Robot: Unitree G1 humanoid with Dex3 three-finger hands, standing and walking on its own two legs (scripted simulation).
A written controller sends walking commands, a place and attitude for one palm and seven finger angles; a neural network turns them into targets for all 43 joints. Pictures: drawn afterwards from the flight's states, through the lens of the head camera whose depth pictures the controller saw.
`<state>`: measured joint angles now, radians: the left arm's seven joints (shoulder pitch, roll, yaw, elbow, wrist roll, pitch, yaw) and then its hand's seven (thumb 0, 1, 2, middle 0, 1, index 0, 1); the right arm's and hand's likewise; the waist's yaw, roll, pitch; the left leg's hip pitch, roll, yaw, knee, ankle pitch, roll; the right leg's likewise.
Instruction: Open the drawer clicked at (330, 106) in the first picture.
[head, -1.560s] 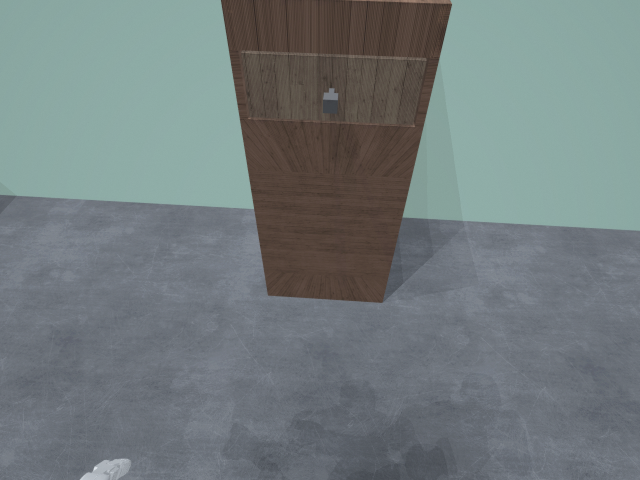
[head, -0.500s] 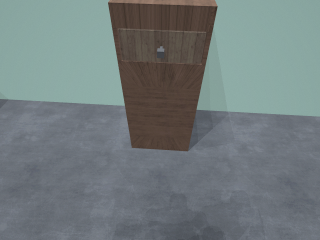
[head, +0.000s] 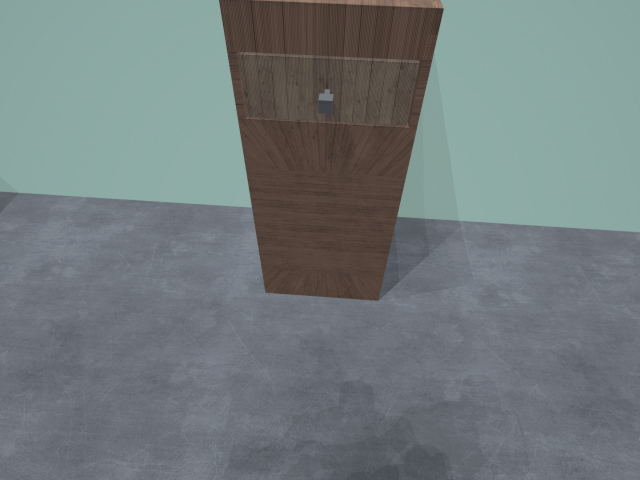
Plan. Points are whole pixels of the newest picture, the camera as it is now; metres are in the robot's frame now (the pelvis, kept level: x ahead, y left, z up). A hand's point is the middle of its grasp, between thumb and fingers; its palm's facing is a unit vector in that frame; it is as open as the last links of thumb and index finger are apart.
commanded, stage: take the last steps up to it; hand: left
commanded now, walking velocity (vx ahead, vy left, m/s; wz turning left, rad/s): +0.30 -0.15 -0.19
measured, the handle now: (326, 99) +0.86 +0.04 +0.05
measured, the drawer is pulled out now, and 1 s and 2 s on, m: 0.00 0.00 0.00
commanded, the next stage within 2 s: come to a stop and stand still in 0.90 s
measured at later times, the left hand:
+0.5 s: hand out of the picture +0.04 +0.11 -0.18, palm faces +0.03 -0.98 -0.19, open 7.4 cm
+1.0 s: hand (266, 395) +0.29 +0.11 -0.19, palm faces +0.00 -0.99 -0.15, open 7.4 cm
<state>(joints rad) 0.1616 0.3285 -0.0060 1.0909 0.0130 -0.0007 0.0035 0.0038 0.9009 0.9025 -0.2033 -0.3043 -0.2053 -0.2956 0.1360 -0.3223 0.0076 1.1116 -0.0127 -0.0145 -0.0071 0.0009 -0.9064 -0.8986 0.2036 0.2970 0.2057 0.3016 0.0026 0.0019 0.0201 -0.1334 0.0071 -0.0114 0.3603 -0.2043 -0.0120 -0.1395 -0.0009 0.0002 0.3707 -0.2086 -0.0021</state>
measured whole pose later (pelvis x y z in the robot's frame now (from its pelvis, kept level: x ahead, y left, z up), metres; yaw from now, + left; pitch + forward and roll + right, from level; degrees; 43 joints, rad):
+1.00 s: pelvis +0.29 -0.05 -0.01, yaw -5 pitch -2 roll +0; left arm 0.34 0.15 0.06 1.07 0.04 -0.02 0.02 0.00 0.91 0.90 -0.20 -0.30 -0.20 -0.29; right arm 0.23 -0.14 -0.06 1.05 -0.02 -0.08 -0.04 -0.04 -0.96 -0.90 0.20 0.30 0.21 0.30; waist 0.02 -0.04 0.01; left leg -0.26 -0.01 0.17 0.51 -0.23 0.09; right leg -0.50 -0.07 -0.02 1.18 -0.30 -0.02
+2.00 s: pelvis +0.29 -0.04 +0.00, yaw -4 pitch +1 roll -2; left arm 0.33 0.21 0.07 1.09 0.03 0.08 0.00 0.00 0.91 0.90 -0.20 -0.30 -0.20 -0.29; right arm 0.43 -0.07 -0.01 1.10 -0.03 -0.03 -0.07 0.00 -0.91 -0.90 0.20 0.30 0.21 0.30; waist -0.03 -0.07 0.00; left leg -0.11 0.01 0.07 0.33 -0.24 0.04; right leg -0.44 -0.01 0.00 0.95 -0.29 0.05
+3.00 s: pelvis +0.29 -0.09 +0.00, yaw -3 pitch -1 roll +0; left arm 0.32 0.12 0.00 1.16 0.01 0.00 0.03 0.00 0.90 0.90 -0.20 -0.30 -0.20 -0.30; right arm 0.29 -0.12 0.00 1.16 -0.02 0.00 -0.04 0.00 -0.91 -0.90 0.20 0.30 0.20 0.30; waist 0.01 0.01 0.04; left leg -0.08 0.07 0.05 0.38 -0.27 -0.04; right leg -0.16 0.00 -0.10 0.37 -0.20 -0.03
